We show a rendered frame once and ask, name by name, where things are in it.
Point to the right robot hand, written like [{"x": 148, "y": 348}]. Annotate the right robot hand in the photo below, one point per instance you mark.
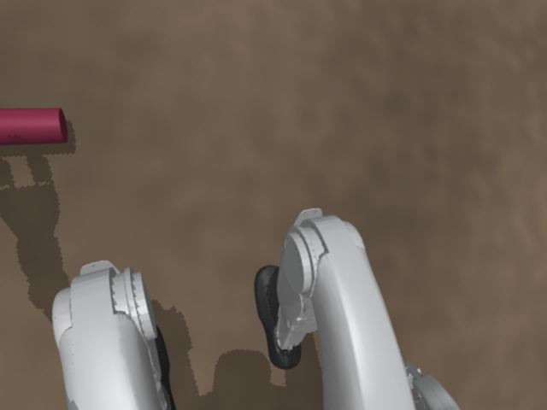
[{"x": 430, "y": 394}]

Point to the can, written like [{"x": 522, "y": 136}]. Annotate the can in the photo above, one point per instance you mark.
[{"x": 32, "y": 126}]

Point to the right robot foot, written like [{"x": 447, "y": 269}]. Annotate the right robot foot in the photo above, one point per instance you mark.
[{"x": 267, "y": 304}]

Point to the left robot foot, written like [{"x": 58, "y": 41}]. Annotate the left robot foot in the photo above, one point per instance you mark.
[{"x": 164, "y": 365}]

